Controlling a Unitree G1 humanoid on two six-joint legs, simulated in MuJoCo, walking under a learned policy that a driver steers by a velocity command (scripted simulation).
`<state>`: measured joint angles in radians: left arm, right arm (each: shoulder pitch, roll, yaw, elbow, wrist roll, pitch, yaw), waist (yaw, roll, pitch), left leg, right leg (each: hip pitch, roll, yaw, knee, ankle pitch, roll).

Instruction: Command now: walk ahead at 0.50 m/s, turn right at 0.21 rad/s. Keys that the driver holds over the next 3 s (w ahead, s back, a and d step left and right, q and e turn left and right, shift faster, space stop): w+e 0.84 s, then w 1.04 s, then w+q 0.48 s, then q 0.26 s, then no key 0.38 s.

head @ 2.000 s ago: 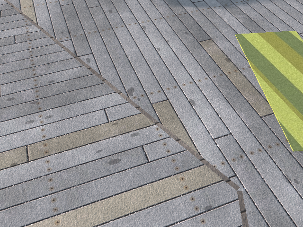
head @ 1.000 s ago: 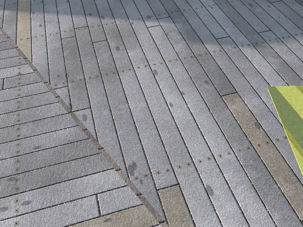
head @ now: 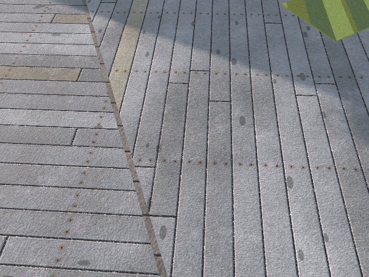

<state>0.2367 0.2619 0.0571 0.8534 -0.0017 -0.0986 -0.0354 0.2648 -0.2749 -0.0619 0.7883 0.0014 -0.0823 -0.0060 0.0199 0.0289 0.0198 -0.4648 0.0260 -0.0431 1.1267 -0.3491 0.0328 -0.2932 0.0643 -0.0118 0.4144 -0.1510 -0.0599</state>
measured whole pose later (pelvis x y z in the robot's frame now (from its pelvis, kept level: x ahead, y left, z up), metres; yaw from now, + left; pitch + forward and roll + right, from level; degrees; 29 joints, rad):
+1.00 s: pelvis +0.48 -0.12 +0.00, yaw -32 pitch +2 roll +0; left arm 0.26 0.28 0.06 0.68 0.00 -0.04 -0.03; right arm 0.19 -0.31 -0.05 0.77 0.01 -0.10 0.01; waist 0.01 0.03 0.05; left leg -0.54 0.11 -0.02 1.14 -0.34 -0.02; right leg -0.30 0.09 -0.01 0.46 -0.18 -0.09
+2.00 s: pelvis +0.96 -0.42 -0.01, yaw -33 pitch +2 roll +0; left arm 0.16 0.26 0.05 0.72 0.00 -0.08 -0.02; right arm 0.32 -0.31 -0.05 0.86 0.03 -0.07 0.01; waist -0.02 0.03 0.03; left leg -0.37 0.02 -0.05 1.14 -0.41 0.03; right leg -0.37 0.01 -0.07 0.51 -0.16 -0.05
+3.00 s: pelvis +1.33 -0.59 -0.01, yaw -6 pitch +1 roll +0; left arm 0.15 0.24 0.03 0.77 0.03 -0.03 0.01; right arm 0.16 -0.27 -0.04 0.72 -0.01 0.02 -0.02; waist 0.00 0.03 0.01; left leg -0.28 -0.05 -0.10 0.60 -0.37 -0.01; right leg -0.35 0.00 0.01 0.53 -0.21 0.00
